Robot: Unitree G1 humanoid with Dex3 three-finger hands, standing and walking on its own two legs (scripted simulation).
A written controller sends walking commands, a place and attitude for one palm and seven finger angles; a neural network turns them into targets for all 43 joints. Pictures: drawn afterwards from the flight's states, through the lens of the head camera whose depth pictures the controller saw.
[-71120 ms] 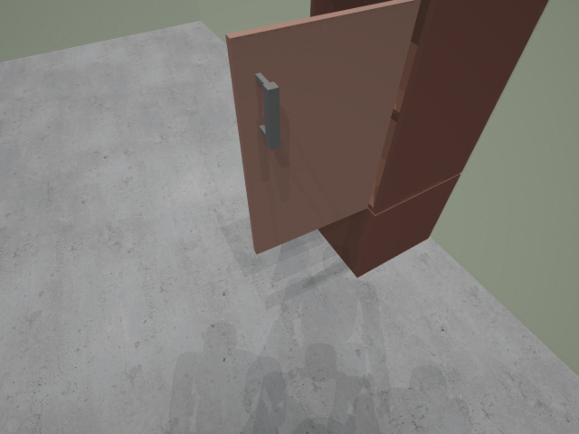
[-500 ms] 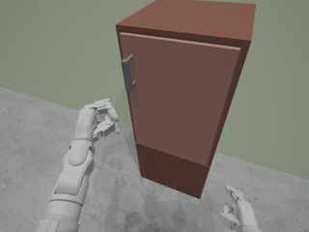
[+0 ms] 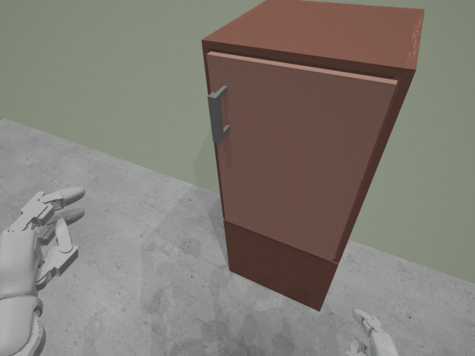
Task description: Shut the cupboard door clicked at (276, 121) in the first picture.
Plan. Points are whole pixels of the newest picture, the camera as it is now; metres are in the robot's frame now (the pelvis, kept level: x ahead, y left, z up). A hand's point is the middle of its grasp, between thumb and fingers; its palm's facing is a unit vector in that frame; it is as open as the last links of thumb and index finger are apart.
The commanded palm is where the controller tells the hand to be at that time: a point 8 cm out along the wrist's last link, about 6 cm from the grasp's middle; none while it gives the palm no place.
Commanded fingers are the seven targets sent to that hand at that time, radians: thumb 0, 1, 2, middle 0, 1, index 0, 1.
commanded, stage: draw the hand back to the body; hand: left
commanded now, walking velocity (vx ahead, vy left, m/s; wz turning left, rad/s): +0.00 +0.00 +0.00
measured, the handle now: (220, 114) +0.61 +0.11 +0.12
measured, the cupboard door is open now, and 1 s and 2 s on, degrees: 0 0 0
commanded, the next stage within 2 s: step back with the hand held close in 0.44 s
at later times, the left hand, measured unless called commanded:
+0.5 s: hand (50, 245) +0.20 +0.27 +0.16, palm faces +0.48 -0.78 -0.40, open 7.4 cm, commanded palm +0.15 +0.31 +0.17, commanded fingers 0.00 0.90 0.90 -0.20 -0.30 -0.20 -0.30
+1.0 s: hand (6, 279) +0.15 +0.30 +0.16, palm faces +0.45 -0.73 -0.51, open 7.4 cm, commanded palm +0.10 +0.32 +0.17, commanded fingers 0.00 0.90 0.90 -0.20 -0.30 -0.20 -0.30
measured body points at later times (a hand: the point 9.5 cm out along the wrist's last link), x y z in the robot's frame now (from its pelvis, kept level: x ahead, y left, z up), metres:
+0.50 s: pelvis +0.01 +0.01 +0.00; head -0.01 -0.01 +0.45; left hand +0.17 +0.31 +0.18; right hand +0.20 -0.20 -0.08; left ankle -0.03 +0.12 -0.74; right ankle +0.03 -0.13 -0.74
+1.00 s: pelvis -0.04 +0.02 -0.01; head -0.04 +0.02 +0.44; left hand +0.12 +0.33 +0.19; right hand +0.14 -0.22 -0.09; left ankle -0.03 +0.12 -0.74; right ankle +0.03 -0.13 -0.74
